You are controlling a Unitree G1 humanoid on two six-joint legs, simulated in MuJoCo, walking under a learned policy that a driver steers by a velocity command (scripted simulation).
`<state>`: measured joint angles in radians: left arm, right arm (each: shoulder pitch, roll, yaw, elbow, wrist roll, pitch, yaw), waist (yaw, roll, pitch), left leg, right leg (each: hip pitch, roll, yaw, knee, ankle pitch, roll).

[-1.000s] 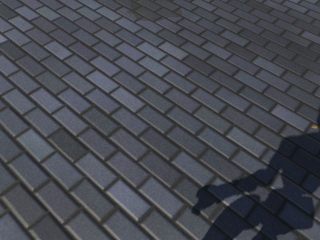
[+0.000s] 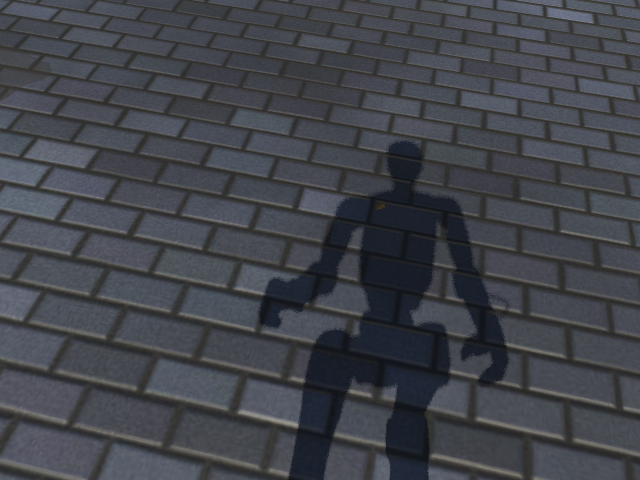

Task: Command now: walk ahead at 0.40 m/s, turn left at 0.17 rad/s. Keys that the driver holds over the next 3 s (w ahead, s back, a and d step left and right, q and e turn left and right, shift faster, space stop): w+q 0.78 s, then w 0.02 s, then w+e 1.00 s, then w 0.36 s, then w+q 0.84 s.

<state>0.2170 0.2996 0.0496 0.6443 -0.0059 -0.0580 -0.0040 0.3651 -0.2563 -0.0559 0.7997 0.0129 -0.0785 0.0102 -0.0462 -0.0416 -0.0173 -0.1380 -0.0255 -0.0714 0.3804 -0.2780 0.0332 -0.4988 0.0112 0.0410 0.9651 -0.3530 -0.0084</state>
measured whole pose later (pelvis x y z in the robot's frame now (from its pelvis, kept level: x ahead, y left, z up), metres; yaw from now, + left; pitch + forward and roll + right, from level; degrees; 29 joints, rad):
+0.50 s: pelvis +0.23 -0.03 +0.00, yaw +15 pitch +1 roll -2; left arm 0.34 0.27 0.08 0.76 0.01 -0.10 0.00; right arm 0.18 -0.33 -0.07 0.68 0.02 -0.03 0.01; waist 0.06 0.05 0.03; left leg -0.69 0.09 -0.06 0.99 -0.15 -0.01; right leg -0.05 0.02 -0.13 0.27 -0.24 -0.02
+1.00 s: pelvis +0.48 +0.12 +0.00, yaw +27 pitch +1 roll +1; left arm 0.17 0.32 0.05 0.72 -0.01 -0.07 0.00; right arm 0.29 -0.27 -0.04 0.72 -0.01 -0.08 0.02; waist -0.03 -0.04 0.05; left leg -0.12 -0.10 0.00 0.29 -0.18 0.10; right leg -0.71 -0.14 0.05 0.94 -0.08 0.04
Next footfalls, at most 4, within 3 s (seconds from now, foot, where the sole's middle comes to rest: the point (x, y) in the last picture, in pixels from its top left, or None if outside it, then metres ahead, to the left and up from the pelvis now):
0.22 right None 0.24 -0.14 -0.78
0.70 left None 0.47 0.19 -0.78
1.26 right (246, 341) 0.85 0.13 -0.78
1.72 left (149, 269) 1.07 0.39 -0.78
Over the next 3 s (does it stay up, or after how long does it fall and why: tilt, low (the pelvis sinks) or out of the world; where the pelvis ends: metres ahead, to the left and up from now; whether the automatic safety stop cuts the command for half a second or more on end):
stays up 1.57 0.29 0.00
